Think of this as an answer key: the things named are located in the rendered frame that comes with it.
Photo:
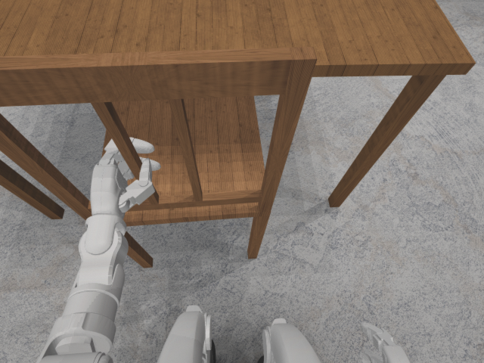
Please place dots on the chair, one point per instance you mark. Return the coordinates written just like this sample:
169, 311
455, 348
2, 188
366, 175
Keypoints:
196, 108

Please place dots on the robot left forearm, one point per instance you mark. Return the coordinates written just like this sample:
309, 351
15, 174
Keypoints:
87, 323

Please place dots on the right robot thigh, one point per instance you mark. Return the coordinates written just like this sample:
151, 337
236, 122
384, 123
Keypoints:
284, 343

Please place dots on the robot right hand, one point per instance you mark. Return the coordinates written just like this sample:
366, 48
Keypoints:
383, 341

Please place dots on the table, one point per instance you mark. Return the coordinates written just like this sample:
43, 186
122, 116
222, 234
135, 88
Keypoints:
350, 38

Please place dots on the robot thigh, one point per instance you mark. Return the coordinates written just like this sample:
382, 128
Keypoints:
284, 343
189, 338

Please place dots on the left robot thigh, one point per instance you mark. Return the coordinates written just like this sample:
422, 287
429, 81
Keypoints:
189, 338

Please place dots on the robot left hand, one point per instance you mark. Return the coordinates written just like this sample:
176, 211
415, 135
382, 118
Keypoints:
109, 180

